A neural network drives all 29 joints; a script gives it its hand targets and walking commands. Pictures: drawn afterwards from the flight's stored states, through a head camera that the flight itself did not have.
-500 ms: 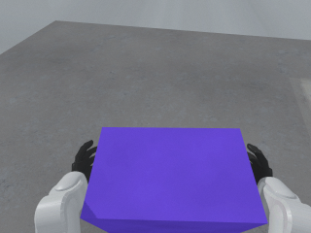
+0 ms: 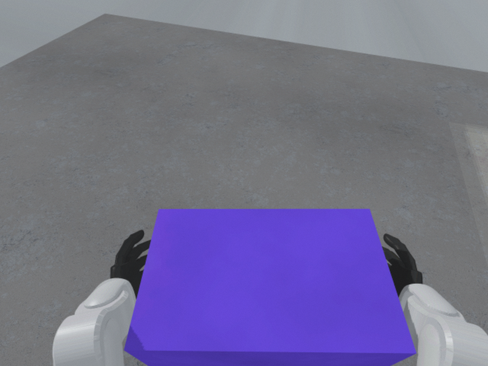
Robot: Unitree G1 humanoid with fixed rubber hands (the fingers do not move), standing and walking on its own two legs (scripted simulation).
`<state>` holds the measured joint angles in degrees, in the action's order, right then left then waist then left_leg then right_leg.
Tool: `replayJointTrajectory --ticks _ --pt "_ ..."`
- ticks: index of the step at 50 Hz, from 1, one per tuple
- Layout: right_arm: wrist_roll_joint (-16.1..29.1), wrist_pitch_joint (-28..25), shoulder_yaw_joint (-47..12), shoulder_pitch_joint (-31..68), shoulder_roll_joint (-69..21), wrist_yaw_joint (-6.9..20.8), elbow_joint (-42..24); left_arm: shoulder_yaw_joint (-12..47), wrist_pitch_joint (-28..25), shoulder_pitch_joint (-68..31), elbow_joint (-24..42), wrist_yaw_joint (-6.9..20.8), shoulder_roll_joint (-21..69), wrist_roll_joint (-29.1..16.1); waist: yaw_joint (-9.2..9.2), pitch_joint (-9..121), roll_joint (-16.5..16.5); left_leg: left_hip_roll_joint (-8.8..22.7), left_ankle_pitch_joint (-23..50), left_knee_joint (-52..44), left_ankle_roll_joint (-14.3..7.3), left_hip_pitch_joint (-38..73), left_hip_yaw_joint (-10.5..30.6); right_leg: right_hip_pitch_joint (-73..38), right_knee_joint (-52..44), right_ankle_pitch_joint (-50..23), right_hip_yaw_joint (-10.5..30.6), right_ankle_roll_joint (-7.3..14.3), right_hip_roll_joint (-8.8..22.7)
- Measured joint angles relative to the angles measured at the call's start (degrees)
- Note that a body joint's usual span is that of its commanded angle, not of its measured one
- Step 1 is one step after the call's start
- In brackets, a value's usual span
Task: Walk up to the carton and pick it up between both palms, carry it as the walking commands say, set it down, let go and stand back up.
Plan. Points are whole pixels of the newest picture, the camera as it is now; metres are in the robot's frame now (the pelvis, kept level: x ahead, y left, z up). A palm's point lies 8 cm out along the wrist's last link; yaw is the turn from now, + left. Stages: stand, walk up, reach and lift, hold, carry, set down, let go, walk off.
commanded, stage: carry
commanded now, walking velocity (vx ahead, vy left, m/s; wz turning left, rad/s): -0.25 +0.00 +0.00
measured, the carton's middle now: (262, 307) +0.22 +0.01 +0.00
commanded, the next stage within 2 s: none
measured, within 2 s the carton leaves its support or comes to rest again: neither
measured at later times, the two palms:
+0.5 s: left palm out of the picture +0.06 +0.18 +0.08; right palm out of the picture +0.05 -0.21 +0.08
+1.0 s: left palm out of the picture -0.06 +0.19 +0.09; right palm out of the picture -0.08 -0.19 +0.08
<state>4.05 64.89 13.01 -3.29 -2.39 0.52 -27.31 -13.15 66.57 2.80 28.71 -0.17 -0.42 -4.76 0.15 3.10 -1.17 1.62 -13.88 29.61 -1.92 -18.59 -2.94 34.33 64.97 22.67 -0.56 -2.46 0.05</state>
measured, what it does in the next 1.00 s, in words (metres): walks backwards: right foot, then left foot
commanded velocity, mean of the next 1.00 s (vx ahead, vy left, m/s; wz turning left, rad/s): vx -0.12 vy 0.00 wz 0.00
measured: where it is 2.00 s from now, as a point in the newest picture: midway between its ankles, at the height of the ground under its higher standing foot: outside the picture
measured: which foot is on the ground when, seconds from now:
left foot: down 0.00-0.22, up 0.24-0.52, down 0.54-1.00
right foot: up 0.00-0.20, down 0.22-0.56, up 0.58-0.84, down 0.86-1.00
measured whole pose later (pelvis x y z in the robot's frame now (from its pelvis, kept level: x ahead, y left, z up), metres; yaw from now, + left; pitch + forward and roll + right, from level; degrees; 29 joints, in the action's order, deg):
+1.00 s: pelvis -0.30 +0.01 +0.00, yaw -1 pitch +3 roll +0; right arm 4.5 66.8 11.7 -3.0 1.1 0.5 -27.3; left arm -12.7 66.7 3.1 27.9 0.0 1.4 -3.6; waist -1.7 6.6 1.7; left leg 1.7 -9.1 26.8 -0.7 -20.7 -5.4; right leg 16.8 27.7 13.6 -4.4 -0.9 2.5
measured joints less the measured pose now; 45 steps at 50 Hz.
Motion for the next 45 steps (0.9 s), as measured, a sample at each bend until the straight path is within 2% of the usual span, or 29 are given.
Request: replayJointTrajectory --ticks 3,7,11,12,13,15,17,19,23,27,28,29,31,33,35,37,39,43,45 --pt "0.39 -0.41 0.51 -0.11 0.54 0.22 -1.31 0.30 -0.43 -0.88 0.42 -0.16 0.44 -0.09 0.32 -0.16 0.97 0.47 1.73 0.32 -0.15 -2.26 0.22 -3.39 -2.33 1.04 -0.38 -0.20 -0.38" --pt "0.24 -0.37 0.20 0.81 1.17 0.27 -1.85 0.35 -0.59 -1.79 0.70 -0.25 0.13 -0.23 0.14 0.88 2.33 0.90 4.24 0.22 -0.27 -5.65 -0.57 -10.06 -15.49 3.05 -2.08 0.11 0.31" --pt "-0.15 0.01 -0.42 1.25 1.78 0.17 -2.02 -0.04 -0.55 -2.07 0.48 0.03 0.30 -0.62 0.07 1.66 3.42 1.42 6.67 0.92 0.57 -9.13 -1.72 -18.21 -35.30 -3.80 -4.13 1.11 0.74" --pt "-0.05 0.12 -0.50 1.16 2.51 0.17 -1.70 -0.02 -0.95 -1.85 -0.15 0.02 1.08 -0.38 0.14 1.38 4.49 2.04 5.96 1.62 1.54 -9.79 -1.36 -17.77 -35.82 -5.30 -4.26 1.85 0.08" --pt "0.15 0.33 -0.57 0.75 3.09 0.18 -1.46 0.09 -1.07 -1.40 -0.55 0.00 1.76 -0.05 0.01 1.12 4.66 1.98 1.61 4.03 2.68 -10.44 -1.36 -16.97 -35.12 -6.11 -4.06 2.46 0.08" --pt "0.77 0.79 -0.50 -0.09 3.94 0.17 -1.21 0.22 -1.10 -0.22 -0.70 -0.04 3.11 0.58 -0.70 0.58 3.73 0.45 -8.37 16.00 3.78 -12.76 -0.70 -15.97 -34.37 -7.13 -3.72 3.08 1.26" --pt "1.46 0.99 -0.57 -0.08 4.22 0.12 -0.95 -0.03 -1.15 1.11 0.28 -0.05 3.92 0.97 -1.36 0.14 2.61 -1.14 -11.74 27.48 3.75 -13.84 0.32 -15.30 -34.81 -8.54 -3.23 3.18 2.45" --pt "2.14 0.82 -0.80 0.42 4.01 0.28 -0.92 -0.48 -1.31 1.96 1.72 0.05 3.95 0.93 -1.90 0.05 1.63 -1.85 -12.43 31.65 3.79 -12.53 0.67 -14.23 -35.29 -10.11 -2.83 3.00 3.39" --pt "2.24 0.44 -1.11 1.60 4.00 0.19 -1.03 -0.68 -1.37 1.51 2.87 0.39 3.33 1.13 -1.98 0.78 0.35 -1.71 -13.10 21.66 3.85 -5.15 -0.28 -11.72 -36.57 -13.38 -2.87 2.60 4.58" --pt "2.10 0.81 -1.08 2.82 4.51 0.16 -0.58 -0.15 -1.03 0.30 2.43 0.41 2.75 1.69 -1.49 1.59 -0.34 -1.68 -6.75 0.58 3.58 4.68 -1.83 -8.55 -36.47 -16.23 -3.49 1.63 5.05" --pt "1.88 0.60 -1.11 3.04 4.04 0.13 0.20 -0.01 -0.96 -0.04 1.84 0.41 2.07 1.79 -1.48 1.47 -1.24 -2.13 -4.05 -1.96 1.96 5.29 -2.25 -7.73 -35.82 -16.60 -3.47 1.30 5.64" --pt "1.38 0.44 -1.24 2.90 3.18 0.08 1.17 0.02 -0.74 0.10 1.11 0.41 1.25 1.65 -1.35 1.48 -2.10 -2.57 -3.09 -1.87 0.95 4.67 -2.35 -6.95 -34.57 -13.95 -3.06 0.75 5.84" --pt "0.54 0.62 -1.18 1.90 1.45 -0.01 1.74 -0.07 -0.05 0.89 0.54 0.40 0.18 1.07 -1.01 1.49 -1.72 -1.89 -2.39 -1.56 0.13 3.67 -1.84 -4.90 -26.26 -5.58 -2.01 0.09 4.13" --pt "0.15 0.51 -0.91 0.39 0.41 0.00 1.10 -0.08 0.29 1.21 0.34 0.37 -0.16 0.47 -0.54 1.57 -0.85 -1.03 -1.24 -2.36 0.07 3.16 -1.17 -3.55 -16.81 -2.97 -1.01 -0.01 2.28" --pt "0.10 0.29 -0.58 -0.63 0.24 0.05 0.22 0.17 0.20 1.01 0.12 0.33 -0.06 0.18 -0.10 1.81 -0.06 -0.51 0.03 -2.98 0.07 2.39 -0.71 -4.27 -12.87 -2.47 -0.66 -0.10 1.32" --pt "0.22 0.13 -0.38 -0.79 0.58 0.10 -0.62 0.45 -0.05 0.44 0.15 0.27 0.06 0.09 0.15 2.17 0.65 -0.27 0.92 -2.89 -0.07 1.19 -0.63 -6.75 -15.06 -1.42 -0.94 -0.12 1.22" --pt "0.24 0.11 -0.44 -0.40 1.01 0.10 -1.11 0.59 -0.21 -0.18 0.28 0.23 -0.04 0.04 0.21 2.78 1.23 -0.14 1.48 -2.45 -0.23 -0.16 -0.93 -10.36 -21.48 -1.18 -1.62 0.01 1.54" --pt "-0.12 0.37 -0.93 0.64 1.73 0.05 -0.76 0.50 -0.11 -1.06 -0.21 0.20 -0.17 0.09 0.30 4.02 1.32 -0.30 1.53 -0.13 0.06 -2.71 -2.44 -18.91 -38.99 -8.24 -3.37 0.53 2.63" --pt "-0.07 0.84 -0.96 0.64 2.66 0.05 0.12 0.62 -0.26 -1.01 -1.52 0.15 0.82 0.68 -0.22 3.79 2.44 0.17 2.49 -0.76 0.33 -2.48 -2.50 -18.57 -38.74 -9.46 -3.54 0.94 2.27"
